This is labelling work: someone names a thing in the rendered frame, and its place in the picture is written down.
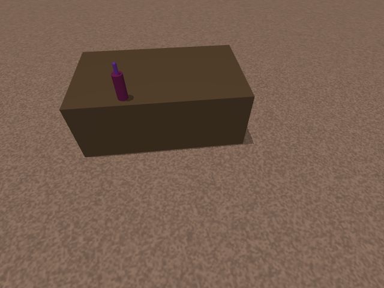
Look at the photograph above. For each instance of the bottle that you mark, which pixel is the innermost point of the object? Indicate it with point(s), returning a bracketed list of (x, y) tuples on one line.
[(119, 83)]

